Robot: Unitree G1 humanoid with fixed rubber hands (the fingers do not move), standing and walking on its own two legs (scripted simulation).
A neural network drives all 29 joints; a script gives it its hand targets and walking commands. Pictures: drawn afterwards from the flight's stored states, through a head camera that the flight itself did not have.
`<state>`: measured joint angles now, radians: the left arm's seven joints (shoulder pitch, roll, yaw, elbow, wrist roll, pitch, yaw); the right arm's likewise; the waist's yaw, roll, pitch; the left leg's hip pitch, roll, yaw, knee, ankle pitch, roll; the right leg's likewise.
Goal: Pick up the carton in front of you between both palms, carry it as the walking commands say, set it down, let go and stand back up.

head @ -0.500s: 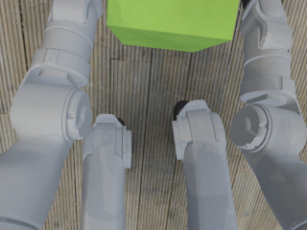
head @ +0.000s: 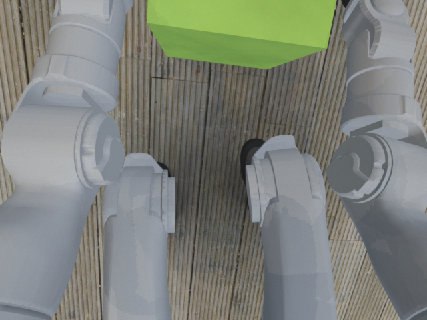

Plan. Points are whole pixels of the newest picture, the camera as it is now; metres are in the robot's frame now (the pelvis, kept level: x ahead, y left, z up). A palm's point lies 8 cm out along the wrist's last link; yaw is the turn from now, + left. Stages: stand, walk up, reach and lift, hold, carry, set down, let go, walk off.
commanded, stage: set down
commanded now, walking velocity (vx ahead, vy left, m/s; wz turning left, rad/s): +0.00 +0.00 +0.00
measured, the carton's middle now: out of the picture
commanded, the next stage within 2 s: let go in 1.52 s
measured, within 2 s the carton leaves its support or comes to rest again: rests again in 0.22 s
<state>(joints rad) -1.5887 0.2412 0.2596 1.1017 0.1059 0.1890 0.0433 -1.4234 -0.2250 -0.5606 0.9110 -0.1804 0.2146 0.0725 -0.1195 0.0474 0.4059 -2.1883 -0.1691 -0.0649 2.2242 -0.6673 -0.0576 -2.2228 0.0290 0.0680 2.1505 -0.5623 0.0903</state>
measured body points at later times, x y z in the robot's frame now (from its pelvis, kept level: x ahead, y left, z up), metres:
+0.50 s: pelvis +0.00 +0.00 -0.01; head +0.38 -0.03 +0.21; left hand +0.60 +0.11 -0.19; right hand +0.53 -0.29 -0.19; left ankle +0.09 +0.11 -0.34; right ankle +0.12 -0.14 -0.34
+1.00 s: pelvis +0.00 -0.01 +0.09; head +0.35 -0.04 +0.37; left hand +0.62 +0.09 -0.02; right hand +0.54 -0.29 -0.02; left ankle +0.09 +0.11 -0.34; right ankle +0.12 -0.14 -0.34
